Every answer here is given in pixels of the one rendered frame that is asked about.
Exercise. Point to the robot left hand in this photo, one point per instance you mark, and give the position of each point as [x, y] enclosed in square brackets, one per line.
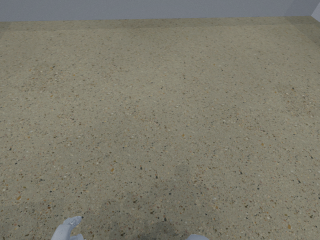
[63, 231]

